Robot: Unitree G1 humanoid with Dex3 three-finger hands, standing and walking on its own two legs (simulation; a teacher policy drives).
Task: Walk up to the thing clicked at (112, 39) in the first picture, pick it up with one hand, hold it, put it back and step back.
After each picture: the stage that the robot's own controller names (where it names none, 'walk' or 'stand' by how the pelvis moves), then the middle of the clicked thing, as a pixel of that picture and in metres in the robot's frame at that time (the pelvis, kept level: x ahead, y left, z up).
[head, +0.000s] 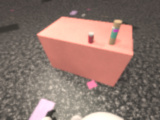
stand; (114, 33) +0.86 -0.15 +0.06
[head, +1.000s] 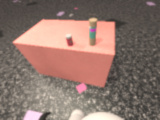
walk; (92, 33) +0.76 +0.09 +0.10
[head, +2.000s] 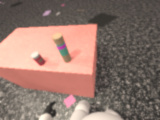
walk; (63, 49) +0.49 +0.28 +0.09
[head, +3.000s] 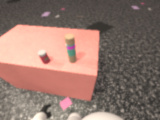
walk; (71, 50) +0.52 +0.22 +0.08
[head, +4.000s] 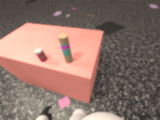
stand; (66, 50) +0.50 +0.26 +0.10
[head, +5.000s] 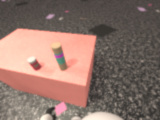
stand; (60, 58) +0.45 +0.29 +0.06
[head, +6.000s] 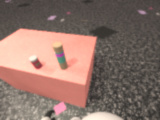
stand; (60, 57) +0.46 +0.29 +0.06
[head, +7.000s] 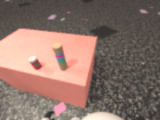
stand; (60, 58) +0.45 +0.29 +0.06
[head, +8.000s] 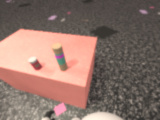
stand; (60, 58) +0.45 +0.29 +0.06
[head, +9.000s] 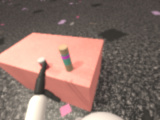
rise first; (66, 59) +0.45 +0.28 +0.06
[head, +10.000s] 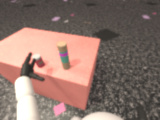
go down; (64, 57) +0.47 +0.26 +0.07
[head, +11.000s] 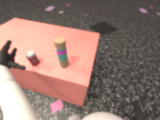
go down; (62, 54) +0.45 +0.25 +0.08
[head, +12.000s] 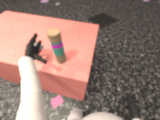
close in; (58, 48) +0.46 +0.25 +0.11
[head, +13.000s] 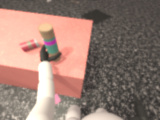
close; (51, 45) +0.47 +0.27 +0.13
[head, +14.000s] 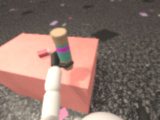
lift; (64, 53) +0.35 +0.19 +0.24
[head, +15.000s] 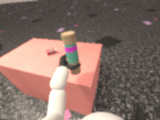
lift; (72, 55) +0.34 +0.16 +0.24
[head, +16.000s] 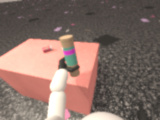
hold; (71, 57) +0.35 +0.17 +0.22
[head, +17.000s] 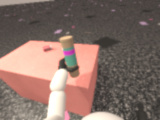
hold; (70, 58) +0.35 +0.17 +0.22
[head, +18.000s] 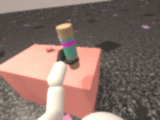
crouch; (70, 49) +0.33 +0.16 +0.30
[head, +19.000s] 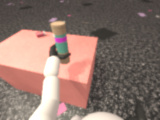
crouch; (62, 45) +0.41 +0.23 +0.23
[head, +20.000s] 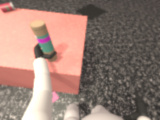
lower; (46, 44) +0.48 +0.28 +0.12
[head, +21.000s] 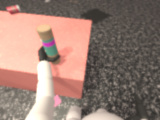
lower; (50, 47) +0.45 +0.27 +0.13
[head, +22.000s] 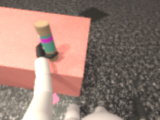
lower; (48, 44) +0.47 +0.28 +0.13
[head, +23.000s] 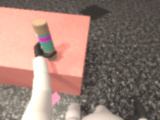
lower; (47, 43) +0.48 +0.28 +0.13
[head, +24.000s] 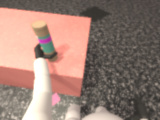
loosen; (47, 44) +0.47 +0.28 +0.13
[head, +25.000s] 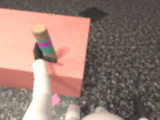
withdraw; (47, 46) +0.45 +0.28 +0.13
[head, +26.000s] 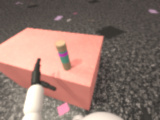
sink last; (64, 57) +0.44 +0.27 +0.10
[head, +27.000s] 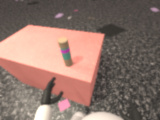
stand; (66, 53) +0.47 +0.27 +0.09
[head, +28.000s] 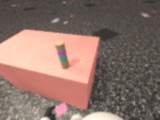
stand; (62, 56) +0.47 +0.28 +0.09
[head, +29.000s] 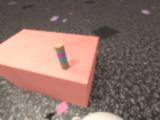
stand; (62, 57) +0.47 +0.29 +0.06
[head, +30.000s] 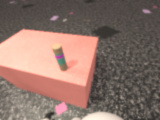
stand; (60, 58) +0.45 +0.29 +0.06
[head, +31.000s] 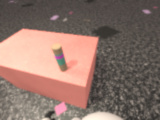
stand; (60, 59) +0.44 +0.29 +0.06
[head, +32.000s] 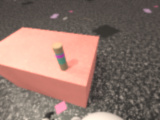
stand; (61, 58) +0.45 +0.29 +0.06
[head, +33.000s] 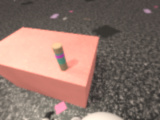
walk; (60, 58) +0.45 +0.29 +0.06
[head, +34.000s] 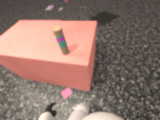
walk; (61, 42) +0.57 +0.32 +0.08
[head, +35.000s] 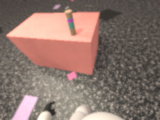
walk; (71, 24) +0.88 +0.31 +0.08
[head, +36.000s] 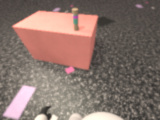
walk; (75, 20) +1.08 +0.30 +0.08
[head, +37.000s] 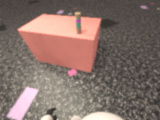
stand; (78, 24) +1.06 +0.27 +0.06
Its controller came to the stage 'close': yes
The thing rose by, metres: 0.23
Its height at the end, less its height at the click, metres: +0.00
